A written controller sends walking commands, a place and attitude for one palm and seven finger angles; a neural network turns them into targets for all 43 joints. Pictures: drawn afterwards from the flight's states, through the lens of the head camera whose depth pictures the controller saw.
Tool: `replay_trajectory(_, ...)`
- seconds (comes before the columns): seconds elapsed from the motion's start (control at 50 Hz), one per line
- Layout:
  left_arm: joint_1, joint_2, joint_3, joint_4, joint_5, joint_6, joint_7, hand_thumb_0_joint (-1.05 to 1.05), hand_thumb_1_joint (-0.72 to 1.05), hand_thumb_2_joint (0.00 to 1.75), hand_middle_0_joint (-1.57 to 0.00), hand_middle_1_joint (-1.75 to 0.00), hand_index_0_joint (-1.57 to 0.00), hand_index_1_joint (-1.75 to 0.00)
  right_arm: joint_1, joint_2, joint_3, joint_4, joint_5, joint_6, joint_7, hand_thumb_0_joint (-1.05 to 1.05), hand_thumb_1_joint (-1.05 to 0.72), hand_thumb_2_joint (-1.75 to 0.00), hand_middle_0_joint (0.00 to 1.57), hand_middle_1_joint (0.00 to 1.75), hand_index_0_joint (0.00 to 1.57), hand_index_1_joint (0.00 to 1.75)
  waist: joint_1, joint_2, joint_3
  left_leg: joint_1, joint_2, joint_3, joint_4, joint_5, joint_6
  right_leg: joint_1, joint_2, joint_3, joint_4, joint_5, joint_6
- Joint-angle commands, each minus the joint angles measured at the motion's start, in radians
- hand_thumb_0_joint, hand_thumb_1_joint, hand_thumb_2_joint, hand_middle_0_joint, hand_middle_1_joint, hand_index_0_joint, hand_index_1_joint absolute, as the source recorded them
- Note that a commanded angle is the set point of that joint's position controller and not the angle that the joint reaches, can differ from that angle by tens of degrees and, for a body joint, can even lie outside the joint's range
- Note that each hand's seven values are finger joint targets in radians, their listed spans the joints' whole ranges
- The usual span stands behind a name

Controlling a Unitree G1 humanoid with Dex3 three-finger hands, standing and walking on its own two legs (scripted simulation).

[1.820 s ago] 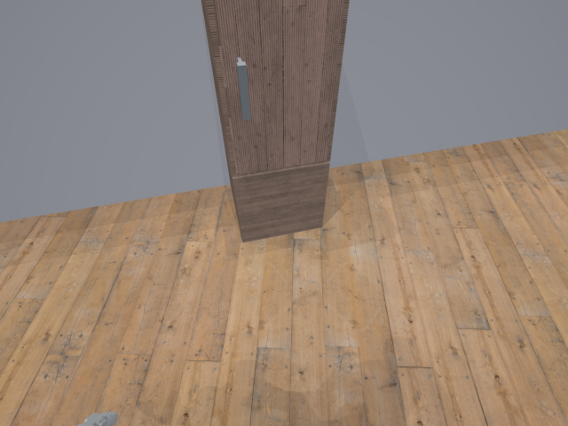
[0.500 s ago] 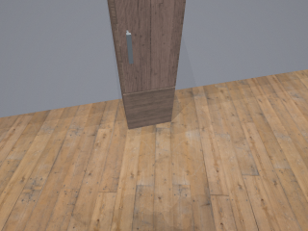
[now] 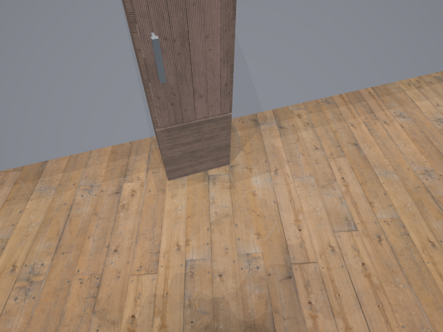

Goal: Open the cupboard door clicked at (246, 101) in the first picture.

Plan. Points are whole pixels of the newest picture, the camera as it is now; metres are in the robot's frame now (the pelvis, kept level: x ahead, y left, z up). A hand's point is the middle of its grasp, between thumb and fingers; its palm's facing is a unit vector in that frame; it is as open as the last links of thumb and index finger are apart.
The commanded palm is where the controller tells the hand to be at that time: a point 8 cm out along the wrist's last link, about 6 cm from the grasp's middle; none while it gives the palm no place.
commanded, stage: walk to a spot facing it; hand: left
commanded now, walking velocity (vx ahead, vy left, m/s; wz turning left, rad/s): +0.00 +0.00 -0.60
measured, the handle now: (157, 58) +0.97 +0.31 +0.00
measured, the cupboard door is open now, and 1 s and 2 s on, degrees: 0 0 0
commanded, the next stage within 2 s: none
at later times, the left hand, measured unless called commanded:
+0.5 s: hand out of the picture +0.05 +0.15 -0.14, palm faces -0.16 -0.96 -0.25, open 7.3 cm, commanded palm none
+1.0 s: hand (148, 267) +0.28 +0.20 -0.17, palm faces -0.45 -0.87 -0.20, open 7.4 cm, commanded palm none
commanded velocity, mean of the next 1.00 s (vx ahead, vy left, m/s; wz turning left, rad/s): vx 0.21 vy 0.00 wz -0.60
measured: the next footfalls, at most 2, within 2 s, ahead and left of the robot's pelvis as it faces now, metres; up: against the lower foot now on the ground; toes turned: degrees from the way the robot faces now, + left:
left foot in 0.80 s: +0.18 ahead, +0.08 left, +0.00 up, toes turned -25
right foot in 1.40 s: +0.25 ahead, -0.15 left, +0.00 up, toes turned -56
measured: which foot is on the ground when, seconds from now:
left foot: down 0.00-0.12, up 0.14-0.78, down 0.80-1.00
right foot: down 0.00-0.80, up 0.82-1.00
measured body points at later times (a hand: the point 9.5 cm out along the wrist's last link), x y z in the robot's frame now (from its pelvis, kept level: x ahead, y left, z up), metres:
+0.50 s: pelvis +0.00 -0.04 +0.01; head +0.01 -0.07 +0.46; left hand +0.06 +0.20 -0.12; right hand +0.01 -0.32 -0.14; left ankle +0.01 +0.14 -0.64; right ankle +0.00 -0.10 -0.73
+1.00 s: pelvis +0.14 +0.03 +0.01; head +0.16 +0.07 +0.46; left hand +0.30 +0.25 -0.15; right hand +0.05 -0.19 -0.11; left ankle +0.14 +0.10 -0.73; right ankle +0.06 -0.11 -0.63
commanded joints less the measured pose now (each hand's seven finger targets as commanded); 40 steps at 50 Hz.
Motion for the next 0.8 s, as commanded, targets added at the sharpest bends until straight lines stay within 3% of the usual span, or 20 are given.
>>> replay_trajectory(0.0, 0.021, 0.087, 0.042, -0.109, -0.001, -0.006, -0.006, 0.0, 0.9, 0.9, -0.2, -0.3, -0.2, -0.3, 0.006, -0.196, -0.062, -0.089, -0.005, -0.019, -0.01, 0.0, -0.9, -0.9, 0.2, 0.3, 0.2, 0.3, -0.002, 0.209, -0.024, 0.017, 0.336, -0.185, -0.149, 0.356, 0.182, -0.119, -0.045, -0.081, 0.284, -0.213, 0.02)
replay_trajectory(0.04, 0.072, 0.072, 0.05, -0.114, -0.001, -0.007, -0.011, 0.0, 0.9, 0.9, -0.2, -0.3, -0.2, -0.3, -0.036, -0.187, -0.068, -0.114, -0.009, -0.018, -0.01, 0.0, -0.9, -0.9, 0.2, 0.3, 0.2, 0.3, 0.031, 0.2, -0.026, -0.038, 0.332, -0.121, -0.079, 0.361, 0.159, -0.042, -0.081, -0.083, 0.217, -0.177, 0.012)
replay_trajectory(0.06, 0.12, 0.074, 0.055, -0.104, 0.003, -0.011, -0.015, 0.0, 0.9, 0.9, -0.2, -0.3, -0.2, -0.3, -0.052, -0.187, -0.071, -0.122, -0.009, -0.014, -0.008, 0.0, -0.9, -0.9, 0.2, 0.3, 0.2, 0.3, 0.052, 0.144, -0.044, -0.075, 0.3, -0.072, 0.004, 0.299, 0.121, 0.025, -0.073, -0.106, 0.133, -0.086, 0.012)
replay_trajectory(0.08, 0.184, 0.088, 0.065, -0.09, 0.006, -0.018, -0.013, 0.0, 0.9, 0.9, -0.2, -0.3, -0.2, -0.3, -0.067, -0.171, -0.071, -0.13, -0.005, -0.007, -0.007, 0.0, -0.9, -0.9, 0.2, 0.3, 0.2, 0.3, 0.089, 0.058, -0.037, -0.155, 0.235, -0.018, 0.163, 0.172, 0.061, 0.109, -0.086, -0.076, -0.032, 0.08, 0.012)
replay_trajectory(0.1, 0.207, 0.189, 0.082, -0.093, 0.02, -0.037, 0.0, 0.0, 0.9, 0.9, -0.2, -0.3, -0.2, -0.3, -0.027, -0.089, -0.059, -0.151, 0.002, 0.004, -0.001, 0.0, -0.9, -0.9, 0.2, 0.3, 0.2, 0.3, 0.081, -0.313, -0.027, -0.313, 0.063, 0.059, 0.444, -0.198, -0.023, 0.132, -0.273, 0.265, -0.26, 0.266, -0.031)
replay_trajectory(0.12, 0.202, 0.226, 0.084, -0.11, 0.008, -0.038, 0.012, 0.0, 0.9, 0.9, -0.2, -0.3, -0.2, -0.3, -0.03, -0.067, -0.053, -0.178, 0.003, 0.009, -0.002, 0.0, -0.9, -0.9, 0.2, 0.3, 0.2, 0.3, 0.066, -0.357, -0.027, -0.379, -0.011, -0.061, 0.608, -0.331, -0.031, 0.082, -0.385, 0.483, -0.336, 0.42, -0.112)
replay_trajectory(0.14, 0.171, 0.205, 0.087, -0.121, 0.002, -0.036, 0.02, 0.0, 0.9, 0.9, -0.2, -0.3, -0.2, -0.3, -0.015, -0.093, -0.06, -0.165, 0.005, 0.015, -0.002, 0.0, -0.9, -0.9, 0.2, 0.3, 0.2, 0.3, 0.047, -0.268, -0.046, -0.357, 0.015, -0.15, 0.662, -0.262, -0.014, 0.071, -0.357, 0.427, -0.349, 0.263, -0.141)
replay_trajectory(0.16, 0.122, 0.174, 0.088, -0.134, 0.001, -0.037, 0.024, 0.0, 0.9, 0.9, -0.2, -0.3, -0.2, -0.3, -0.031, -0.096, -0.066, -0.156, 0.004, 0.015, 0.0, 0.0, -0.9, -0.9, 0.2, 0.3, 0.2, 0.3, 0.037, -0.242, -0.01, -0.373, 0.029, -0.154, 0.683, -0.196, -0.011, 0.025, -0.311, 0.42, -0.361, 0.172, -0.112)
replay_trajectory(0.18, 0.078, 0.145, 0.082, -0.148, 0.0, -0.039, 0.021, 0.0, 0.9, 0.9, -0.2, -0.3, -0.2, -0.3, -0.029, -0.097, -0.068, -0.145, 0.004, 0.012, 0.002, 0.0, -0.9, -0.9, 0.2, 0.3, 0.2, 0.3, 0.017, -0.158, 0.008, -0.375, 0.039, -0.165, 0.698, -0.123, -0.017, 0.02, -0.276, 0.374, -0.336, 0.159, -0.117)
replay_trajectory(0.22, 0.083, 0.114, 0.075, -0.153, -0.008, -0.05, 0.016, 0.0, 0.9, 0.9, -0.2, -0.3, -0.2, -0.3, -0.013, -0.082, -0.066, -0.129, -0.001, 0.012, 0.004, 0.0, -0.9, -0.9, 0.2, 0.3, 0.2, 0.3, 0.008, -0.077, -0.024, -0.362, 0.031, -0.162, 0.678, -0.046, -0.03, 0.052, -0.226, 0.311, -0.315, 0.22, -0.101)
replay_trajectory(0.28, 0.13, 0.1, 0.082, -0.134, -0.01, -0.059, 0.014, 0.0, 0.9, 0.9, -0.2, -0.3, -0.2, -0.3, 0.034, -0.075, -0.067, -0.114, -0.01, 0.014, 0.006, 0.0, -0.9, -0.9, 0.2, 0.3, 0.2, 0.3, 0.011, -0.081, -0.098, -0.395, 0.025, -0.156, 0.66, 0.014, -0.045, 0.167, -0.179, 0.302, -0.352, 0.04, -0.054)
replay_trajectory(0.36, 0.177, 0.087, 0.087, -0.115, -0.007, -0.074, 0.007, 0.0, 0.9, 0.9, -0.2, -0.3, -0.2, -0.3, 0.016, -0.079, -0.069, -0.131, -0.016, 0.001, 0.01, 0.0, -0.9, -0.9, 0.2, 0.3, 0.2, 0.3, 0.025, -0.073, -0.08, -0.467, 0.034, -0.167, 0.638, 0.033, -0.053, 0.211, -0.18, 0.363, -0.404, -0.151, -0.063)
replay_trajectory(0.48, 0.232, 0.072, 0.084, -0.095, 0.001, -0.095, 0.001, 0.0, 0.9, 0.9, -0.2, -0.3, -0.2, -0.3, -0.036, -0.071, -0.064, -0.167, -0.02, -0.025, 0.019, 0.0, -0.9, -0.9, 0.2, 0.3, 0.2, 0.3, 0.045, -0.095, -0.047, -0.504, 0.041, -0.166, 0.543, 0.011, -0.056, 0.212, -0.185, 0.432, -0.42, -0.2, -0.158)
replay_trajectory(0.54, 0.244, 0.076, 0.081, -0.095, 0.003, -0.1, -0.001, 0.0, 0.9, 0.9, -0.2, -0.3, -0.2, -0.3, -0.052, -0.066, -0.061, -0.185, -0.017, -0.033, 0.023, 0.0, -0.9, -0.9, 0.2, 0.3, 0.2, 0.3, 0.049, -0.103, -0.042, -0.489, 0.031, -0.159, 0.473, 0.005, -0.053, 0.2, -0.174, 0.447, -0.415, -0.171, -0.182)
replay_trajectory(0.58, 0.237, 0.086, 0.083, -0.099, 0.007, -0.101, 0.002, 0.0, 0.9, 0.9, -0.2, -0.3, -0.2, -0.3, -0.061, -0.057, -0.059, -0.199, -0.013, -0.042, 0.025, 0.0, -0.9, -0.9, 0.2, 0.3, 0.2, 0.3, 0.051, -0.097, -0.043, -0.456, 0.02, -0.153, 0.399, -0.018, -0.049, 0.19, -0.179, 0.451, -0.404, -0.145, -0.201)
replay_trajectory(0.68, 0.188, 0.117, 0.089, -0.125, 0.01, -0.091, 0.002, 0.0, 0.9, 0.9, -0.2, -0.3, -0.2, -0.3, -0.04, -0.043, -0.058, -0.222, 0.002, -0.057, 0.025, 0.0, -0.9, -0.9, 0.2, 0.3, 0.2, 0.3, 0.039, -0.142, -0.025, -0.245, -0.031, -0.133, 0.203, -0.057, -0.025, 0.046, -0.153, 0.454, -0.373, -0.106, -0.197)
replay_trajectory(0.72, 0.138, 0.119, 0.092, -0.14, 0.006, -0.087, 0.001, 0.0, 0.9, 0.9, -0.2, -0.3, -0.2, -0.3, 0.024, -0.048, -0.06, -0.205, 0.006, -0.067, 0.019, 0.0, -0.9, -0.9, 0.2, 0.3, 0.2, 0.3, 0.0, -0.132, -0.021, -0.062, -0.051, -0.126, 0.074, -0.007, -0.016, -0.071, -0.111, 0.427, -0.323, -0.106, -0.171)
replay_trajectory(0.74, 0.099, 0.11, 0.093, -0.154, 0.004, -0.085, 0.001, 0.0, 0.9, 0.9, -0.2, -0.3, -0.2, -0.3, 0.111, -0.061, -0.062, -0.182, 0.01, -0.074, 0.011, 0.0, -0.9, -0.9, 0.2, 0.3, 0.2, 0.3, -0.043, -0.114, -0.039, 0.105, -0.041, -0.136, -0.029, 0.025, -0.013, -0.173, -0.069, 0.388, -0.246, -0.12, -0.14)
replay_trajectory(0.76, 0.093, 0.065, 0.084, -0.16, 0.003, -0.086, -0.001, 0.0, 0.9, 0.9, -0.2, -0.3, -0.2, -0.3, 0.215, -0.11, -0.072, -0.146, 0.013, -0.079, -0.003, 0.0, -0.9, -0.9, 0.2, 0.3, 0.2, 0.3, -0.081, 0.022, -0.09, 0.319, 0.047, -0.191, -0.103, -0.034, -0.007, -0.304, 0.002, 0.317, -0.109, -0.146, -0.105)
replay_trajectory(0.78, 0.119, 0.006, 0.078, -0.166, -0.012, -0.085, -0.012, 0.0, 0.9, 0.9, -0.2, -0.3, -0.2, -0.3, 0.306, -0.207, -0.095, -0.131, -0.003, -0.079, -0.007, 0.0, -0.9, -0.9, 0.2, 0.3, 0.2, 0.3, -0.117, 0.309, -0.134, 0.429, 0.305, -0.519, -0.241, -0.341, 0.051, -0.473, 0.115, 0.15, 0.183, -0.271, -0.057)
